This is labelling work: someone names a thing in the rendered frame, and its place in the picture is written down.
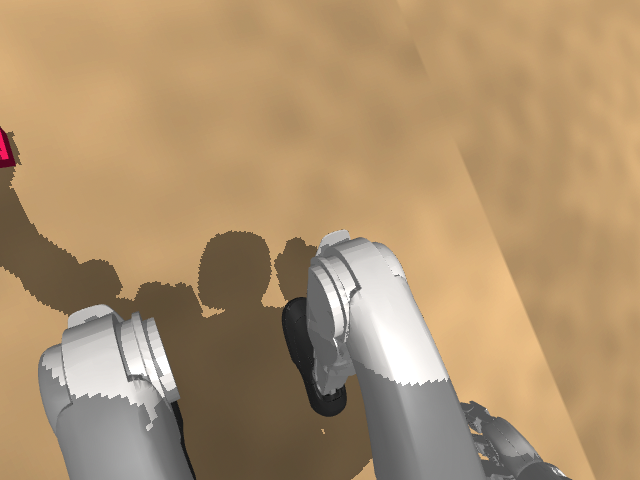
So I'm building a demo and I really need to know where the left robot foot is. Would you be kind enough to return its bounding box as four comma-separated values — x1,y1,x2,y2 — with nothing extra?
171,400,196,480

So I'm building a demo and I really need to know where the small box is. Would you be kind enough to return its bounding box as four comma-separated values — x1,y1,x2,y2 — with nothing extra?
0,127,16,168

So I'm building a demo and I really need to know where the right robot hand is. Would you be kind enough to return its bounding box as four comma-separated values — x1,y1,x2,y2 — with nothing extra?
460,401,544,480

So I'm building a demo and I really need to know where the right robot arm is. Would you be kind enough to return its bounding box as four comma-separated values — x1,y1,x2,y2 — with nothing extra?
517,462,572,480

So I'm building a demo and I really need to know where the right robot foot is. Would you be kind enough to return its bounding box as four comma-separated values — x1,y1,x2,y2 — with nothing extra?
282,297,347,417

